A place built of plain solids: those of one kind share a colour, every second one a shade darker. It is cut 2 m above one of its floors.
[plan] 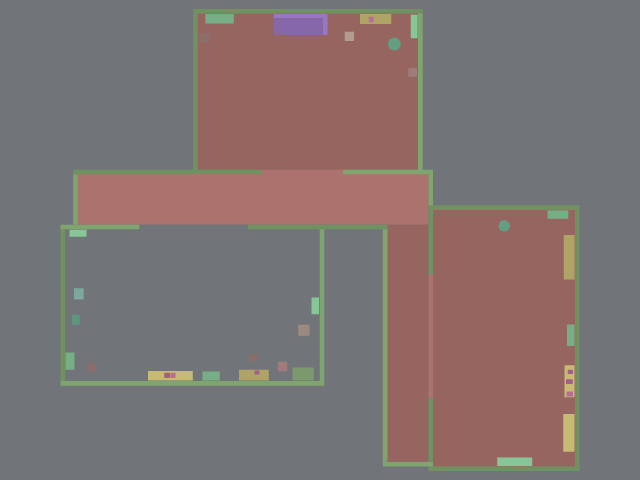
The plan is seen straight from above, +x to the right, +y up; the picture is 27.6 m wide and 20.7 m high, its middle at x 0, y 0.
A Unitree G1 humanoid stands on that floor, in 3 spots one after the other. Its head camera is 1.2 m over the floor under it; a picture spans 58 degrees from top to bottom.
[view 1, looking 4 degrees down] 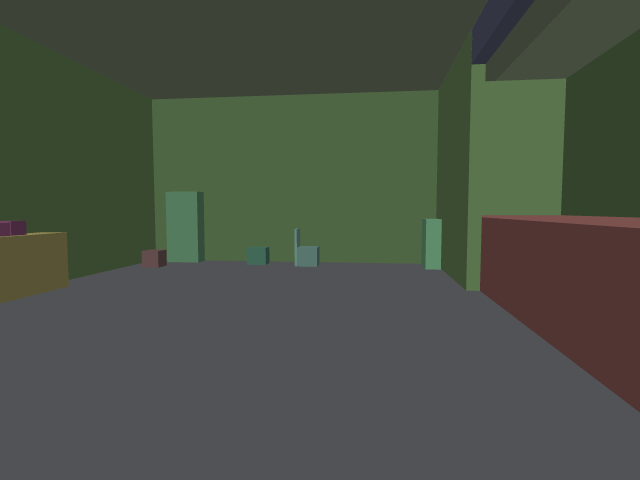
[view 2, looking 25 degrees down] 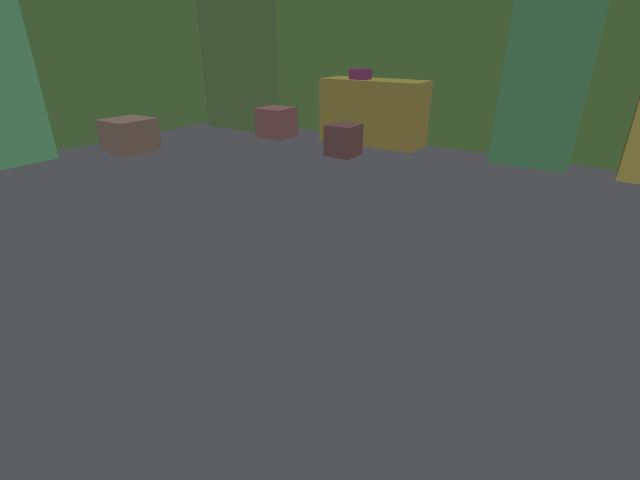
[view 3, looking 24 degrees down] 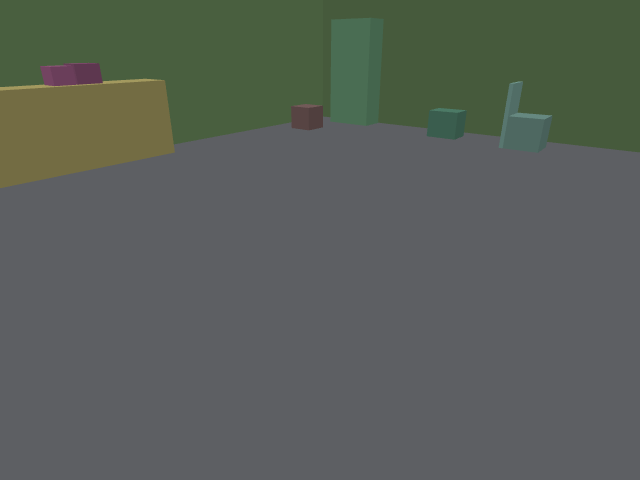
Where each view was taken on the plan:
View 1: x -1.21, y -0.91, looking -173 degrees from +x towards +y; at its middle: wall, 9.88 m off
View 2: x -5.38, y -0.91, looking -56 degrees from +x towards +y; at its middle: ground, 2.84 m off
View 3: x -4.30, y -0.91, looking -142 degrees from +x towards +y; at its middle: ground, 2.95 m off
